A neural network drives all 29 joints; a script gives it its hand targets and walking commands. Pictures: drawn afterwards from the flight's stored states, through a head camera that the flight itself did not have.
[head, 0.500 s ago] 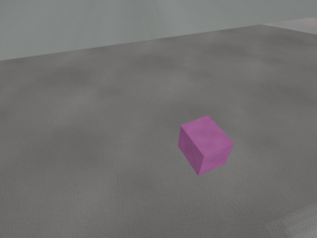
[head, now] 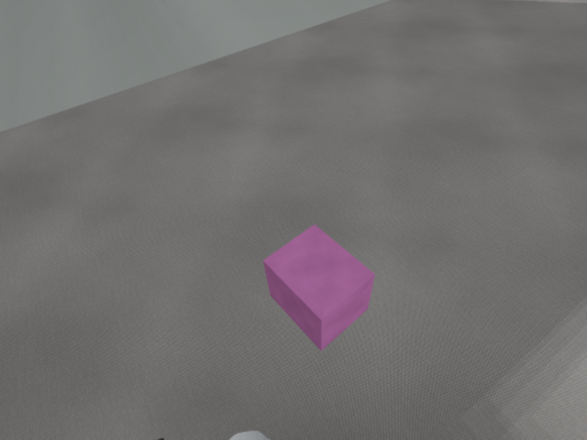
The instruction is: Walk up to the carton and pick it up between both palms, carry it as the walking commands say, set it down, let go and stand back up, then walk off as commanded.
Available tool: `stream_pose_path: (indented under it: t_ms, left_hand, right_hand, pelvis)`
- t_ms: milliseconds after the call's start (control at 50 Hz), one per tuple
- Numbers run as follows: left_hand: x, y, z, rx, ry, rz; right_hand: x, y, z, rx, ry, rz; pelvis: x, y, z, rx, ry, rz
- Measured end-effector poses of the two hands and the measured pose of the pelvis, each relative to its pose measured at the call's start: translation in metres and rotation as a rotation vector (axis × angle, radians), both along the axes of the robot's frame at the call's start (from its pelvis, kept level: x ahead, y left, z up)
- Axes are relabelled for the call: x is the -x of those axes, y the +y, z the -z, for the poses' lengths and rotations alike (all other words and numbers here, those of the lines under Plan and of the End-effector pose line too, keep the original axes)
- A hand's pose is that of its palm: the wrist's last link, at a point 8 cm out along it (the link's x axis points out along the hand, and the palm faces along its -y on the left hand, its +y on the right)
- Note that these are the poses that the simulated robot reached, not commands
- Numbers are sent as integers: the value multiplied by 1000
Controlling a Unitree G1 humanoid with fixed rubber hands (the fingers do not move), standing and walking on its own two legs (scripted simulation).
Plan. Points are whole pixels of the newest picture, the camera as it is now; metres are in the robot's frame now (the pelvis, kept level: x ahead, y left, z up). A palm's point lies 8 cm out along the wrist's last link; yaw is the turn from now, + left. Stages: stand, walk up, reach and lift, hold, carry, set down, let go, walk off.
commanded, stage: walk up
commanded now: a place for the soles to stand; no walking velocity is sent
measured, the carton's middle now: (317, 285) +0.72 +0.02 -0.64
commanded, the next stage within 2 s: none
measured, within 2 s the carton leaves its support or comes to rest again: neither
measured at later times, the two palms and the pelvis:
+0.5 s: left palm (229, 318) +0.34 +0.17 -0.11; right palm out of the picture +0.13 -0.31 -0.12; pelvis +0.18 -0.05 -0.01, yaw -5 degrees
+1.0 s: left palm (224, 325) +0.33 +0.17 -0.10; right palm (537, 347) +0.31 -0.33 -0.11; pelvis +0.21 -0.08 +0.00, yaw +1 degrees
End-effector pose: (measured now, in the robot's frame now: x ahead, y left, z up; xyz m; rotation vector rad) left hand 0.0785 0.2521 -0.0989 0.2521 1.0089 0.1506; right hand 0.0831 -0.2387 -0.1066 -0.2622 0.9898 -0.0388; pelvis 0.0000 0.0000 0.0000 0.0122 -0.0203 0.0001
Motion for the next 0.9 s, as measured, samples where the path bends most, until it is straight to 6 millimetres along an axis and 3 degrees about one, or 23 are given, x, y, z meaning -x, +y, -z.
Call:
stream_pose_path:
  t_ms: [80, 140, 220, 300, 380, 440, 500, 580, 680, 900]
  left_hand:
    - [0, 11, 9, 23, 64, -35]
    - [-14, 20, 28, 38, 105, -18]
    - [-60, 16, 36, 42, 130, 64]
    - [-126, -1, 22, 60, 77, 138]
    - [-192, -31, 9, 75, 14, 199]
    - [-235, -60, 6, 75, -42, 225]
    - [-265, -82, 13, 55, -93, 216]
    - [-272, -97, 13, 46, -72, 160]
    - [-271, -96, 11, 34, -44, 131]
    - [-259, -86, 7, 27, -30, 60]
  right_hand:
    - [-60, 18, -11, -11, -98, -18]
    - [-87, 20, -8, 18, -162, 8]
    - [-75, 4, -4, 66, -90, 125]
    - [-48, -17, -11, 102, 30, 212]
    - [-30, -38, -14, 108, 137, 266]
    - [-31, -55, -4, 83, 205, 283]
    - [-48, -74, 16, 59, 245, 261]
    - [-92, -84, 26, 40, 216, 241]
    - [-147, -81, 21, 21, 117, 176]
    - [-218, -91, 3, 20, 24, 82]
  pelvis:
    - [-31, 8, 0, 2, -4, 15]
    - [-58, 17, 13, 13, -6, 31]
    - [-86, 15, 14, 0, -18, 74]
    - [-114, 3, 1, -2, -14, 99]
    - [-140, -13, -5, 3, -11, 102]
    - [-159, -31, -1, 6, -14, 93]
    - [-178, -51, 14, -9, -16, 84]
    - [-191, -61, 14, -5, -20, 73]
    - [-202, -66, 11, 0, -14, 50]
    - [-216, -77, 1, 14, -4, 6]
